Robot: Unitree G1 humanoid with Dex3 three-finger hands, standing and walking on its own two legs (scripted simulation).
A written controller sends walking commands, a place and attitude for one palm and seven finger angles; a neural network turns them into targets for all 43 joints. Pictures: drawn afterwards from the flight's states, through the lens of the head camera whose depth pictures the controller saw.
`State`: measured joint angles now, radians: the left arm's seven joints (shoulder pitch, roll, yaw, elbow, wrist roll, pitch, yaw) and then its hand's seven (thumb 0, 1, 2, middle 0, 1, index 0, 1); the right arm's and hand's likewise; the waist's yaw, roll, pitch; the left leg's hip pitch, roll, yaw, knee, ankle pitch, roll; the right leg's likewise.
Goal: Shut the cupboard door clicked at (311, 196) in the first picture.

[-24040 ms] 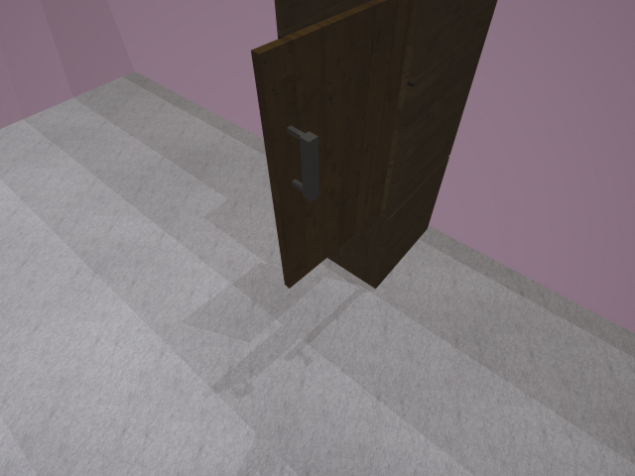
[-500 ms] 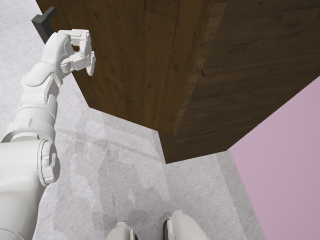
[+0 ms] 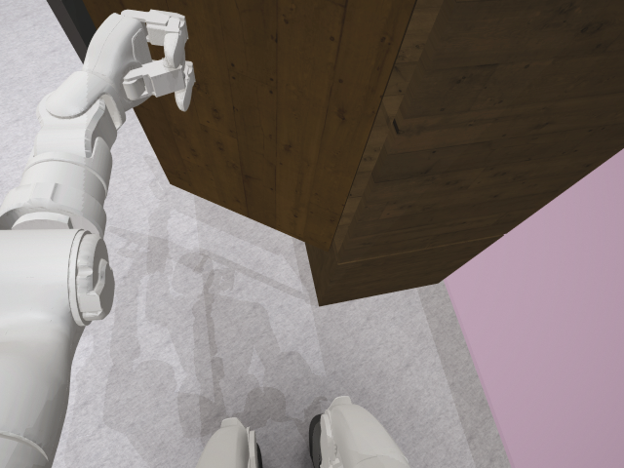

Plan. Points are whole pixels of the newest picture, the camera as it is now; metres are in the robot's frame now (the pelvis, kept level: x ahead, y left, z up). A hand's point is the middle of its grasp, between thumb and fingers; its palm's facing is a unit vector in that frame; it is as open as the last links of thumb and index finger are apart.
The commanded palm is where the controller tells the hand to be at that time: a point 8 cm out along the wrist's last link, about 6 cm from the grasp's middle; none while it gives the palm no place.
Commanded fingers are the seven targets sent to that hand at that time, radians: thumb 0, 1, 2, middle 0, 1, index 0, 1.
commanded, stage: pull the fist back off the door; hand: left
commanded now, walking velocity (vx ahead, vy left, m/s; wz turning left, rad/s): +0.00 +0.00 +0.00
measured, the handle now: (101, 38) +0.62 +0.18 +0.11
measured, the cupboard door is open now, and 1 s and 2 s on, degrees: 55 49 49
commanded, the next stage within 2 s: draw the hand back to the body in 0.88 s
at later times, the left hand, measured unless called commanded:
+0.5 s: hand (214, 72) +0.54 +0.05 +0.12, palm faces +0.04 -1.00 +0.00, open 3.1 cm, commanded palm +0.50 +0.11 +0.11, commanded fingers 0.00 0.90 0.90 -1.30 -1.50 -1.30 -1.50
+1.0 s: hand (210, 123) +0.48 +0.06 +0.11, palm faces -0.01 -1.00 -0.02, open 3.1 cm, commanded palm +0.45 +0.11 +0.11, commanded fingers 0.00 0.90 0.90 -1.30 -1.50 -1.30 -1.50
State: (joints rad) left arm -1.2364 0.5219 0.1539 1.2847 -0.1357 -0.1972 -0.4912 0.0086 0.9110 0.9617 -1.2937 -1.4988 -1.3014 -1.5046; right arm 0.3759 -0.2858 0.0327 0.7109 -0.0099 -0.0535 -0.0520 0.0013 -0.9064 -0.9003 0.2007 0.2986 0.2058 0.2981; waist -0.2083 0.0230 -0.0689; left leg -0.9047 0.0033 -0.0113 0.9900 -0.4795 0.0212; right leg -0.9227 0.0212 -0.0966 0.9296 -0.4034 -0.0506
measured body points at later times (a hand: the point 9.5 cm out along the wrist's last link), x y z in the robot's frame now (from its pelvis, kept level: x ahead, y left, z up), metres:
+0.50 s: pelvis -0.01 -0.02 +0.01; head +0.11 -0.04 +0.45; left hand +0.53 +0.11 +0.12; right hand -0.07 -0.25 -0.11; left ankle -0.02 +0.11 -0.68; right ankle +0.01 -0.09 -0.68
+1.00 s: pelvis +0.00 +0.00 +0.02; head +0.08 -0.01 +0.46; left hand +0.47 +0.11 +0.12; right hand +0.06 -0.26 -0.10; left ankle -0.02 +0.11 -0.68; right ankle +0.01 -0.09 -0.68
